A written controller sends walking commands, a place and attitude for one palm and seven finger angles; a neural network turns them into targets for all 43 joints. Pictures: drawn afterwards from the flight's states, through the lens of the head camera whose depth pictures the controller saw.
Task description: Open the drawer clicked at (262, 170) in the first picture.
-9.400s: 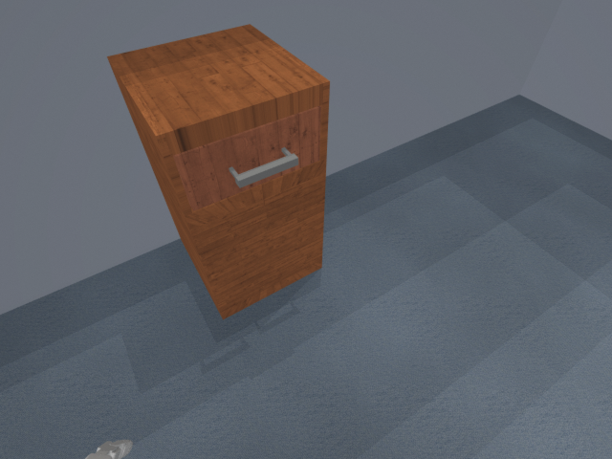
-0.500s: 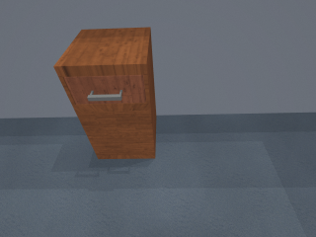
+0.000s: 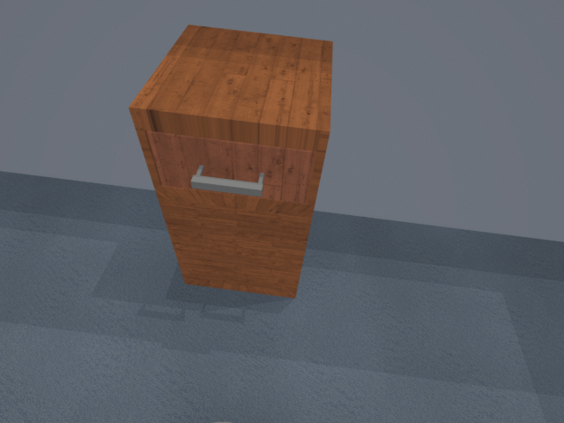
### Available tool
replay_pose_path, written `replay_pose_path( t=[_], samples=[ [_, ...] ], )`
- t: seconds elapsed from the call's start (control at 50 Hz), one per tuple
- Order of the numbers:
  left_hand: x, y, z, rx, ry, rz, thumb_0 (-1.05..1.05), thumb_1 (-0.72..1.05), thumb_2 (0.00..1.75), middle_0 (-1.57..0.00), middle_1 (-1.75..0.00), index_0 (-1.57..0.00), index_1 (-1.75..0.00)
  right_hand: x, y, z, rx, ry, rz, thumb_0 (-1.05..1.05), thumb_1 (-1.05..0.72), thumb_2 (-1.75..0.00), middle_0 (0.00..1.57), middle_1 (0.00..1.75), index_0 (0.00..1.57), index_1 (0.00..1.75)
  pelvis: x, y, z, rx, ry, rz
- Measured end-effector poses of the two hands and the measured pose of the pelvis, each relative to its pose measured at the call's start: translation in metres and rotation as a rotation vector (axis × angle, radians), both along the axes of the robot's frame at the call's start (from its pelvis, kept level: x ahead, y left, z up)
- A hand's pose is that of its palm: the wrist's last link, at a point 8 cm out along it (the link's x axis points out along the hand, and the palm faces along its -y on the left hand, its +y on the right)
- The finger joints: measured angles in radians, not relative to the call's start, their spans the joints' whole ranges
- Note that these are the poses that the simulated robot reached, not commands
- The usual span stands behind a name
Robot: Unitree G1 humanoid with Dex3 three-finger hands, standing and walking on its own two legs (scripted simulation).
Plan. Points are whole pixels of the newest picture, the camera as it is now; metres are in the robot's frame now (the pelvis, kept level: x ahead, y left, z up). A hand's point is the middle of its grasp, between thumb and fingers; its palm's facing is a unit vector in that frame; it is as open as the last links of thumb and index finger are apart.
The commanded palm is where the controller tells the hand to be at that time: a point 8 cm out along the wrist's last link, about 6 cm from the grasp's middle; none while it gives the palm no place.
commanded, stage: take the last steps up to it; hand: left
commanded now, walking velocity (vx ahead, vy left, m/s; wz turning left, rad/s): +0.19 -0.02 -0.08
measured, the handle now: (229, 179) +0.64 +0.19 -0.12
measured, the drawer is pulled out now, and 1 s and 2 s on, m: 0.00 0.00 0.00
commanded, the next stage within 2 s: come to a stop and stand still in 0.12 s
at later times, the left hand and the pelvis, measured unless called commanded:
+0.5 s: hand (210, 373) +0.22 +0.14 -0.16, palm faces -0.04 -0.98 -0.21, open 7.4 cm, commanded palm none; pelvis +0.12 -0.02 +0.00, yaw -1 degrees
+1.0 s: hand out of the picture +0.10 +0.21 -0.16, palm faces +0.04 -0.98 -0.22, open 7.4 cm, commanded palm none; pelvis +0.09 +0.02 +0.01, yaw -1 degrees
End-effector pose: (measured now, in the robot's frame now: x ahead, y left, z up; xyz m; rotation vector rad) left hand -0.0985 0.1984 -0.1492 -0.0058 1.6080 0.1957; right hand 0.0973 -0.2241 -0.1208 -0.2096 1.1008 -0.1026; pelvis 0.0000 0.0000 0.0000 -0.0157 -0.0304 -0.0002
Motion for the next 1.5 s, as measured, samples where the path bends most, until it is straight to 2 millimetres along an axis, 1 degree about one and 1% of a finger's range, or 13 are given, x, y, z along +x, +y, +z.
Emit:
replay_pose_path(
  t=[0.12, 0.22, 0.34, 0.44, 0.5, 0.58, 0.7, 0.76, 0.9, 1.04, 1.12, 1.24, 1.5],
  samples=[
    [0.113, 0.039, 0.011, 0.064, -0.19, -0.082, 0.01, 0.91, 0.9, -0.2, -0.3, -0.2, -0.3, -0.009, 0.006, 0.004, -0.009, 0.049, -0.101, -0.02, -0.95, -0.9, 0.2, 0.3, 0.2, 0.3, 0.035, 0.014, 0.011, 0.023, 0.008, -0.011],
    [0.2, 0.05, 0.021, 0.103, -0.331, -0.118, 0.01, 0.91, 0.9, -0.19, -0.3, -0.19, -0.3, -0.034, 0.016, -0.006, 0.023, 0.185, -0.137, -0.01, -0.94, -0.9, 0.2, 0.3, 0.2, 0.3, 0.064, 0.015, 0.013, 0.04, 0.01, -0.009],
    [0.275, 0.034, 0.027, 0.118, -0.401, -0.18, 0.01, 0.91, 0.9, -0.19, -0.3, -0.19, -0.3, -0.057, 0.03, -0.019, 0.089, 0.344, -0.184, 0.0, -0.92, -0.9, 0.2, 0.3, 0.2, 0.3, 0.096, 0.005, 0.009, 0.048, 0.007, -0.009],
    [0.307, 0.006, 0.02, 0.117, -0.396, -0.225, 0.01, 0.91, 0.9, -0.19, -0.3, -0.19, -0.3, -0.055, 0.028, -0.034, 0.139, 0.429, -0.234, 0.01, -0.91, -0.9, 0.2, 0.3, 0.2, 0.3, 0.118, -0.013, -0.001, 0.044, 0.015, -0.029],
    [0.309, -0.007, 0.018, 0.106, -0.379, -0.231, 0.01, 0.91, 0.9, -0.2, -0.3, -0.2, -0.3, -0.044, 0.02, -0.037, 0.143, 0.437, -0.242, 0.01, -0.91, -0.9, 0.2, 0.3, 0.2, 0.3, 0.119, -0.017, -0.001, 0.033, 0.03, -0.01],
    [0.305, -0.004, 0.021, 0.127, -0.388, -0.183, -0.01, 0.92, 0.89, -0.2, -0.3, -0.2, -0.3, -0.02, 0.006, -0.034, 0.109, 0.414, -0.197, 0.01, -0.91, -0.9, 0.2, 0.3, 0.2, 0.3, 0.111, -0.017, 0.002, 0.04, 0.04, 0.002],
    [0.278, 0.022, 0.02, 0.143, -0.361, -0.164, 0.0, 0.91, 0.89, -0.2, -0.3, -0.2, -0.3, 0.023, -0.01, -0.026, 0.039, 0.265, -0.145, 0.01, -0.91, -0.9, 0.2, 0.3, 0.2, 0.3, 0.093, -0.004, 0.004, 0.044, 0.044, -0.002],
    [0.261, 0.041, 0.012, 0.139, -0.346, -0.154, 0.0, 0.91, 0.89, -0.2, -0.3, -0.2, -0.3, 0.033, -0.008, -0.022, 0.006, 0.176, -0.132, 0.01, -0.91, -0.9, 0.2, 0.3, 0.2, 0.3, 0.085, 0.009, -0.002, 0.03, 0.037, -0.009],
    [0.218, 0.065, 0.014, 0.119, -0.277, -0.112, 0.01, 0.91, 0.9, -0.2, -0.3, -0.2, -0.3, 0.021, 0.018, -0.006, 0.003, 0.159, -0.1, 0.01, -0.91, -0.9, 0.2, 0.3, 0.2, 0.3, 0.085, 0.021, 0.008, 0.024, 0.024, -0.012],
    [0.182, 0.053, 0.019, 0.109, -0.141, -0.131, 0.01, 0.91, 0.9, -0.2, -0.3, -0.19, -0.3, 0.008, 0.014, -0.013, 0.029, 0.214, -0.131, 0.01, -0.93, -0.9, 0.2, 0.3, 0.2, 0.3, 0.094, 0.013, 0.01, 0.049, 0.054, -0.033],
    [0.18, 0.032, 0.022, 0.113, -0.11, -0.145, 0.01, 0.91, 0.9, -0.2, -0.3, -0.19, -0.3, -0.005, 0.005, -0.026, 0.059, 0.271, -0.159, 0.01, -0.92, -0.9, 0.2, 0.3, 0.2, 0.3, 0.098, 0.001, 0.007, 0.043, 0.054, -0.035],
    [0.189, 0.002, 0.022, 0.102, -0.139, -0.135, 0.01, 0.91, 0.9, -0.2, -0.3, -0.2, -0.3, -0.015, -0.004, -0.029, 0.073, 0.341, -0.153, 0.01, -0.91, -0.9, 0.2, 0.3, 0.2, 0.3, 0.106, -0.013, 0.008, 0.029, 0.044, -0.016],
    [0.187, -0.013, 0.016, 0.087, -0.139, -0.115, 0.02, 0.93, 0.89, -0.2, -0.3, -0.2, -0.3, -0.006, -0.012, -0.026, 0.054, 0.335, -0.138, 0.01, -0.91, -0.9, 0.2, 0.3, 0.2, 0.3, 0.107, -0.026, 0.009, 0.022, 0.02, -0.015]
  ],
)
